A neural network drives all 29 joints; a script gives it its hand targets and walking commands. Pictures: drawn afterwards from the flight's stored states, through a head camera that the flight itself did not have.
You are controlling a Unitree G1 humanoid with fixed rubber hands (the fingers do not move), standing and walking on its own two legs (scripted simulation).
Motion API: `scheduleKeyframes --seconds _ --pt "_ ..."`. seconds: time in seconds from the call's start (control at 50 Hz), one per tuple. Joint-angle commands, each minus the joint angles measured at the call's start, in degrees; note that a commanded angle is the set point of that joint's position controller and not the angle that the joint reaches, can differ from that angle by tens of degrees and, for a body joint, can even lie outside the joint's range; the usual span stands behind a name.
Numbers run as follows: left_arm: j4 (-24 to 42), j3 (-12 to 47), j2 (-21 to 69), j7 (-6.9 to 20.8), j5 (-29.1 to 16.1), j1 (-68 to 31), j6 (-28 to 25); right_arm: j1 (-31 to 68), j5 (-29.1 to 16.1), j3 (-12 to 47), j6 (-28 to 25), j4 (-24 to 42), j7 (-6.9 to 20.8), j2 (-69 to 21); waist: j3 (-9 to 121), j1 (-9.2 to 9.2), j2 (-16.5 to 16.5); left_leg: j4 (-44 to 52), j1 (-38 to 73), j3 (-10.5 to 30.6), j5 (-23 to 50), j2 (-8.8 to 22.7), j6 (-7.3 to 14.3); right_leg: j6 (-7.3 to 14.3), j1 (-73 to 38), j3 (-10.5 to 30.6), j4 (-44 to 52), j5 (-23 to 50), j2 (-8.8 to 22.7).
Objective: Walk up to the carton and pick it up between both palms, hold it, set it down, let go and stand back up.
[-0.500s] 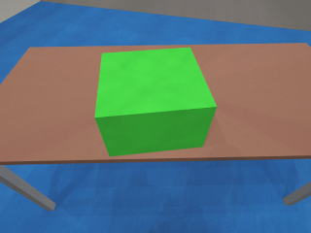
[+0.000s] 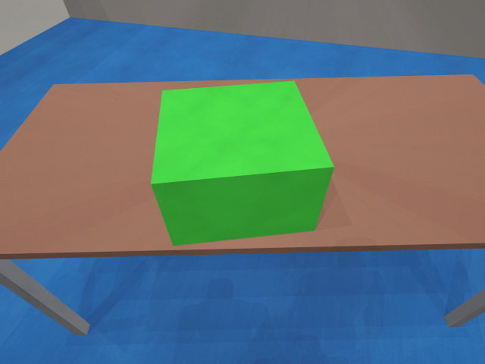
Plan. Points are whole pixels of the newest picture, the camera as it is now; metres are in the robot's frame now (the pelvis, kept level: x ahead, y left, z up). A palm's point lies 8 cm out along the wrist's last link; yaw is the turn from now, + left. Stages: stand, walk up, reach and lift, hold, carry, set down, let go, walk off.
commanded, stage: stand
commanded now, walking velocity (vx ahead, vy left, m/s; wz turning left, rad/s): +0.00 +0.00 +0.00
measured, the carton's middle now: (236, 159) +0.53 +0.03 +0.02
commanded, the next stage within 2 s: walk up in 0.02 s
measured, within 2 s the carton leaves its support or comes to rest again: neither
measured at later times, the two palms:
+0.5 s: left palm out of the picture -0.02 +0.25 -0.15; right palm out of the picture -0.01 -0.22 -0.14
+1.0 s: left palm out of the picture +0.04 +0.28 -0.17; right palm out of the picture +0.12 -0.24 -0.15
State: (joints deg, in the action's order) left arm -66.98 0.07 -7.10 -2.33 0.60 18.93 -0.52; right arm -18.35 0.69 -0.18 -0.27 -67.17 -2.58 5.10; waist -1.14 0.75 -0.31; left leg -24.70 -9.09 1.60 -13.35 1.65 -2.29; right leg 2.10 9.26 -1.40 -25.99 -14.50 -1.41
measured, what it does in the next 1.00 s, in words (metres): stands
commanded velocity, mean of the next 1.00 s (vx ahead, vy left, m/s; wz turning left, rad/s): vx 0.00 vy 0.00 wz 0.00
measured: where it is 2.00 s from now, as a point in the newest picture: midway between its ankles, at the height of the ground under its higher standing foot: outside the picture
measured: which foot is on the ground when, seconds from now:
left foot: down 0.00-1.00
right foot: down 0.00-1.00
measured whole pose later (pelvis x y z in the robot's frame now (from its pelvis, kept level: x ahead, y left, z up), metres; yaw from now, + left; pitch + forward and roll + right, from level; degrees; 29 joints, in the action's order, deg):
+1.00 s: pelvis -0.02 +0.00 -0.03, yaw +7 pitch +2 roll +0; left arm -46.1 1.6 -19.5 -0.4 -3.4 5.9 24.8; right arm -0.4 5.5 -6.2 7.2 -56.8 1.6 10.6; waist -4.8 -1.8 -2.7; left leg -44.7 -26.9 4.4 -19.5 0.3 -2.5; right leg 2.0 23.8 -7.5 -45.4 -23.2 2.3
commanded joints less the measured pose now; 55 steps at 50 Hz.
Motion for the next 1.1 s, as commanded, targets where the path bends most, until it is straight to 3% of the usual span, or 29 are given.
scheduleKeyframes --seconds 0.0,0.06,0.12,0.16,0.18,0.2,0.22,0.28,0.3,0.36,0.38,0.4,0.48,0.58,0.6,0.72,0.76,0.82,0.84,0.86,0.88,0.9,0.92,0.94,0.96,1.0,1.02,1.06,1.08 --pt "0.1 0.1 -2.8 0.0 -0.4 5.5 -0.3 -5.2 0.0 0.1 0.7 -0.2 -0.3 2.3 -11.2 -0.21 0.2 4.1 -4.4 2.1 2.7 2.7 2.3 0.0 7.7 5.7 8.6 -1.5 4.9" --pt "-0.3 0.3 -3.2 -0.1 0.2 4.7 -0.2 -5.9 0.0 -1.1 0.6 0.2 0.2 5.8 -7.3 -1.07 -1.0 4.1 -0.4 2.2 2.6 2.6 2.1 0.4 8.3 6.2 9.1 -2.9 5.4" --pt "0.5 -0.5 -4.3 0.2 -0.3 5.3 -0.4 -7.4 0.0 0.1 -0.1 -0.3 0.2 3.4 -4.0 -0.63 2.4 3.2 -2.5 1.3 3.1 2.1 1.7 0.4 3.9 6.5 8.2 0.2 5.4" --pt "0.0 -0.5 -4.0 0.2 -0.2 5.8 -0.2 -4.8 -0.1 -0.2 -0.2 0.4 -0.1 2.2 -5.6 0.36 -1.3 3.6 -2.5 1.8 3.1 2.6 2.2 0.0 4.7 5.8 8.4 -0.5 5.1" --pt "0.1 0.2 -0.8 0.1 -0.1 4.5 -0.5 -3.2 -0.1 -0.9 0.1 0.9 -0.1 4.9 -6.7 0.55 -0.3 3.0 -3.4 1.2 3.7 2.4 2.1 0.5 5.6 7.1 9.4 -0.7 6.1" --pt "2.4 0.1 -8.1 -0.5 0.1 1.7 -0.4 -3.8 0.3 -0.1 -0.7 2.3 -0.5 8.7 -5.8 -0.52 -0.4 1.8 -6.9 3.5 3.7 3.1 3.7 0.0 1.8 5.3 7.9 0.6 6.7" --pt "2.9 0.1 -8.1 -0.8 -0.1 1.5 -0.4 -3.5 0.2 -0.1 -1.0 2.2 -0.7 9.0 -6.4 -0.02 0.0 0.8 -8.8 3.3 3.0 2.9 3.9 0.4 1.1 5.8 7.6 1.0 7.2" --pt "2.1 0.5 -8.5 -0.7 -0.2 1.8 -0.3 -4.2 0.6 0.2 -1.5 3.0 -0.8 8.5 -4.5 -0.62 -1.8 -2.0 -5.6 2.7 4.1 2.4 3.5 1.3 2.8 5.8 7.6 2.8 8.5" --pt "2.6 0.6 -8.3 -0.8 -0.5 1.3 -0.2 -4.3 0.7 0.5 -1.5 3.1 -0.9 7.9 -5.6 -0.29 0.1 -2.6 -5.1 3.6 6.4 2.5 3.4 1.3 3.9 5.4 6.7 4.2 8.5" --pt "3.8 0.3 -9.4 -0.6 -0.1 -0.9 0.7 -7.3 0.2 0.9 -1.3 2.7 -0.7 7.7 -4.0 -1.15 -0.9 -0.8 -7.5 5.8 3.8 3.2 3.4 0.8 2.9 1.7 4.5 -1.5 6.5" --pt "3.7 0.7 -8.3 -0.4 -0.3 0.1 0.9 -5.5 0.1 0.9 -1.1 3.4 -0.7 9.0 -4.9 -0.31 3.0 0.0 -7.7 5.9 1.4 3.1 3.6 0.9 4.0 2.2 4.2 -2.0 6.5" --pt "4.0 0.9 -8.7 -0.3 -0.4 -0.7 1.0 -5.0 0.0 1.0 -1.0 3.9 -0.8 9.0 -6.6 -0.64 1.9 0.1 -9.3 6.2 2.1 3.1 3.8 1.1 4.4 1.7 3.9 -2.2 6.8" --pt "4.7 0.7 -10.0 -0.2 -0.1 -1.3 1.1 -4.0 0.2 1.1 -1.2 5.8 -0.8 10.9 -3.2 0.20 5.1 0.4 -10.1 9.1 6.1 3.8 4.9 0.9 0.9 0.7 1.7 -0.9 6.2" --pt "5.8 0.6 -11.5 0.0 0.2 -1.3 1.3 -3.4 -0.2 0.8 -1.1 7.9 -0.5 11.4 -1.8 -0.83 3.7 -0.3 -10.8 10.6 5.5 3.2 5.1 0.6 0.3 -0.2 1.1 -0.7 6.5" --pt "5.8 0.7 -11.8 -0.1 0.4 -1.8 1.3 -1.8 -0.1 0.6 -0.9 8.0 -0.5 12.8 -3.8 -0.07 4.3 -0.7 -12.6 11.5 4.5 3.3 5.4 0.6 0.6 -0.2 1.3 -0.9 6.6" --pt "7.2 0.5 -13.1 0.3 0.0 -3.5 1.1 -2.7 -0.1 0.8 -1.2 9.9 -0.3 13.5 -2.0 -1.49 -0.2 -4.5 -11.6 10.9 9.5 1.6 4.8 1.5 0.7 -0.3 2.5 -0.1 8.1" --pt "7.4 0.4 -13.7 0.2 0.1 -2.9 1.2 -1.8 0.2 0.6 -1.1 10.5 -0.1 14.0 -2.2 -0.78 1.6 -5.3 -12.5 10.7 8.2 1.2 4.5 1.9 0.2 0.0 3.2 -0.7 8.9" --pt "8.6 -0.2 -15.8 0.3 0.1 -4.6 1.5 -2.3 0.3 0.4 -1.0 11.4 -0.3 14.0 -1.1 -1.73 1.3 -9.2 -10.7 7.4 10.1 -0.8 3.9 3.1 2.0 0.2 4.6 -0.9 11.6" --pt "9.0 -0.3 -15.9 0.3 0.0 -5.1 1.5 -3.9 0.4 0.9 -1.1 11.6 -0.3 12.5 0.6 -1.83 -1.4 -9.2 -10.0 8.3 11.9 -0.3 3.9 3.3 0.8 -1.2 3.6 0.4 11.1" --pt "9.0 -0.3 -15.6 0.4 -0.1 -4.9 1.7 -3.4 -0.1 0.8 -1.1 11.8 -0.4 13.5 0.2 -1.73 0.6 -9.5 -10.2 8.4 11.7 0.0 3.8 3.3 2.0 -1.5 3.4 0.7 11.4" --pt "30.7 0.3 -20.2 2.3 -2.6 -46.7 14.8 45.4 5.6 -8.3 0.1 18.2 1.6 9.7 3.0 -7.20 -0.8 -12.3 -18.0 0.0 -5.1 0.6 1.2 0.0 18.0 -0.8 -10.2 -11.4 5.8" --pt "32.1 0.0 -21.4 1.9 -3.6 -37.3 22.4 34.5 7.3 -9.1 3.9 15.9 3.2 12.0 -0.9 -6.95 -3.2 -13.3 -23.5 -2.8 -14.1 -0.3 0.6 -0.2 15.5 -0.7 -11.9 -17.2 6.3" --pt "35.0 0.1 -20.4 2.3 -4.1 -35.9 27.0 33.0 7.7 -10.7 6.5 19.2 4.3 14.1 1.9 -7.35 -2.5 -13.6 -25.3 -3.1 -15.4 0.0 0.5 0.0 12.7 -0.5 -13.4 -19.0 5.9" --pt "36.1 0.6 -18.7 2.2 -5.6 -33.8 30.6 31.9 6.2 -9.9 8.7 20.4 5.3 14.0 7.0 -6.01 -2.7 -14.9 -25.3 -3.5 -14.0 0.0 0.0 -0.4 8.6 -1.0 -15.8 -15.7 5.8" --pt "39.3 0.0 -16.8 1.6 -5.9 -32.4 33.5 30.8 3.8 -6.8 10.3 21.0 6.8 12.9 10.3 -3.56 -0.4 -14.5 -23.6 -3.5 -10.1 0.5 -0.5 -0.3 9.0 -1.7 -17.5 -8.6 5.1" --pt "45.3 -2.4 -15.0 0.7 -2.3 -27.4 38.3 26.4 -0.8 -3.3 11.3 20.9 8.8 14.3 14.9 -1.22 5.9 -16.8 -15.1 -3.1 -0.3 0.9 -2.6 0.8 13.7 -3.3 -19.1 -0.3 4.2" --pt "47.2 -4.0 -13.3 0.4 -0.7 -22.6 40.3 23.5 -4.2 -1.9 11.3 19.0 8.8 16.1 18.5 -0.94 8.8 -17.4 -9.0 -3.3 11.4 0.9 -3.8 0.6 12.6 -4.5 -18.9 7.9 2.4" --pt "47.4 -6.9 -10.6 1.5 1.9 -14.9 43.9 19.3 -8.5 0.4 11.7 16.5 8.3 19.3 19.3 -1.44 9.1 -16.5 3.1 -1.9 28.9 0.6 -4.8 -0.2 13.5 -5.9 -16.2 16.2 0.0" --pt "44.7 -8.1 -9.1 2.6 2.9 -8.6 45.3 17.1 -9.8 1.9 12.1 16.1 7.7 20.7 15.9 -0.73 7.3 -15.0 5.8 -2.7 31.1 -0.3 -4.9 -0.5 11.8 -5.9 -12.2 19.4 -0.5"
